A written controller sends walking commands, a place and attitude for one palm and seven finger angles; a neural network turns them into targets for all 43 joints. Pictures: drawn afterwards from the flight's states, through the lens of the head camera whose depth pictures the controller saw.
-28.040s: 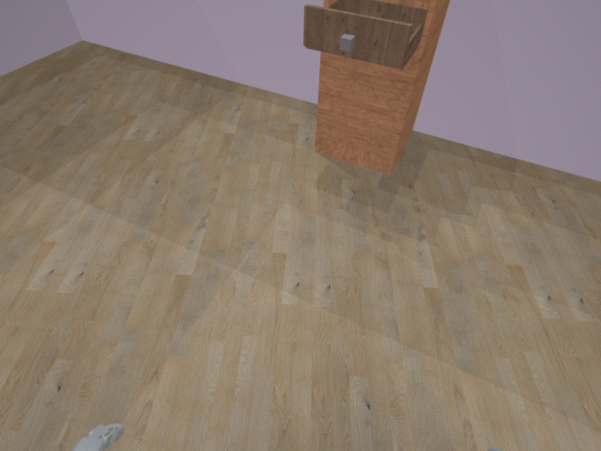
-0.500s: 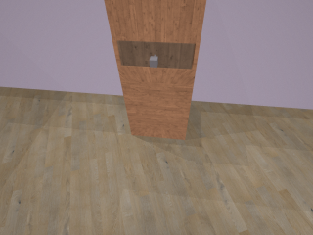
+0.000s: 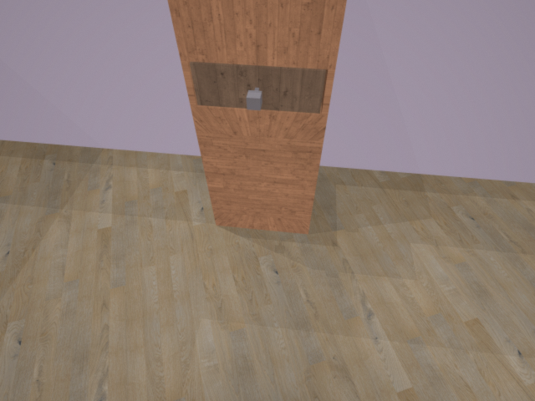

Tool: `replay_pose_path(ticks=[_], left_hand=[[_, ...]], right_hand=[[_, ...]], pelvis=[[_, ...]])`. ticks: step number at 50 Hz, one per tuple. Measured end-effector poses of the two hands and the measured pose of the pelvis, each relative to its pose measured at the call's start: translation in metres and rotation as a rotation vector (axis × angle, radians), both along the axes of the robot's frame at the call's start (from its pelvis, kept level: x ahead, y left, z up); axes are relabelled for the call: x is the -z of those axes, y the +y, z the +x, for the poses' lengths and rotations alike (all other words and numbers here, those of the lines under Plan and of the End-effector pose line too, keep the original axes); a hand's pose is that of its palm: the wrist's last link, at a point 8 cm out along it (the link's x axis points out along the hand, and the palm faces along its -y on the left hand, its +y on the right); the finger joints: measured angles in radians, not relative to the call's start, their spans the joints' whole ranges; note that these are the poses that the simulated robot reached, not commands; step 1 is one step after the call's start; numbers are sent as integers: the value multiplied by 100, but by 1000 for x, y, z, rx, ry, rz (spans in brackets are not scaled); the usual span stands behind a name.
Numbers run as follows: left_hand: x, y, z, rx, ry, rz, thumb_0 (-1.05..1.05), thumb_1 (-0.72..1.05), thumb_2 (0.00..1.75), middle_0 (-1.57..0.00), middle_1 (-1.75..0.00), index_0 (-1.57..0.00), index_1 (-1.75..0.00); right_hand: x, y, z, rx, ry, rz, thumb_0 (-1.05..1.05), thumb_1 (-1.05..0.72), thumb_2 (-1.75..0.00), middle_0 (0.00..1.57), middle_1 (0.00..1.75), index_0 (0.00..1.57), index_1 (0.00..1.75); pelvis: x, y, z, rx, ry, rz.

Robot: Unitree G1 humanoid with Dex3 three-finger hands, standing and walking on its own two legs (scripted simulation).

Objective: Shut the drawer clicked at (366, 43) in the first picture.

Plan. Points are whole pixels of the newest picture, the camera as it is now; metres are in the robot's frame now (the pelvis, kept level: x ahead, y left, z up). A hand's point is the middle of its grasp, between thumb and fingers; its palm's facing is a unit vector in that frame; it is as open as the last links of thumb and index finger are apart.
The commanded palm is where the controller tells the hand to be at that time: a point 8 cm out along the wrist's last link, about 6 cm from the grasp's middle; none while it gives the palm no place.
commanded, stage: look to check the result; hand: left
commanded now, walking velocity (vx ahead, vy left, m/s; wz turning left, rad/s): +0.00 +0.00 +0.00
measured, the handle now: (255, 96) +0.90 +0.09 -0.05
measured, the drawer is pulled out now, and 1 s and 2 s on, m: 0.00 0.00 0.00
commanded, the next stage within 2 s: stand and wait in 0.38 s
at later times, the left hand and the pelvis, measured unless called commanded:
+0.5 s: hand out of the picture +0.09 +0.23 -0.16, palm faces +0.00 -0.95 -0.33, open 7.4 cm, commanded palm none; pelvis +0.02 -0.01 +0.00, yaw +0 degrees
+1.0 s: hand out of the picture +0.10 +0.23 -0.16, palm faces -0.01 -0.94 -0.33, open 7.4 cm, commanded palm none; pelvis +0.02 -0.01 +0.00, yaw +0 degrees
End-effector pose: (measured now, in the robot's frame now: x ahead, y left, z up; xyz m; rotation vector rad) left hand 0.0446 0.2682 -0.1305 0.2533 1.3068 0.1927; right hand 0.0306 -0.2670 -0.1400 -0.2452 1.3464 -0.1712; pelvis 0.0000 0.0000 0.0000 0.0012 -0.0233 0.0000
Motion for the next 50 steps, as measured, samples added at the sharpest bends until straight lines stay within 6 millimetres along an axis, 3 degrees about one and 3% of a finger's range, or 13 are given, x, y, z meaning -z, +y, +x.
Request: replay_pose_path(ticks=[8, 22, 32, 50], left_hand=[[-5, 6, 7, 0, -1, 26, 0, 91, 89, -20, -30, -20, -29], [-10, 5, 37, 20, -57, 37, 0, 91, 89, -20, -30, -20, -29], [-11, 3, 48, 31, -72, 35, 0, 91, 89, -20, -30, -20, -30], [-11, 3, 45, 28, -47, 42, 0, 91, 89, -20, -30, -20, -30]], right_hand=[[-1, -5, 18, -12, -26, -1, 1, -90, -90, 20, 30, 20, 30], [-5, -16, 44, -24, -74, -16, 1, -90, -90, 20, 30, 20, 30], [-7, -22, 46, -21, -69, -29, 1, -90, -90, 20, 30, 20, 30], [-5, -22, 40, -12, -41, -23, 1, -90, -90, 21, 30, 20, 30]], pelvis=[[0, -3, 6, 1, 3, 0], [-1, -7, 16, 2, 5, 3], [-1, -9, 20, 4, 5, 3], [-1, -11, 24, 7, 7, 3]])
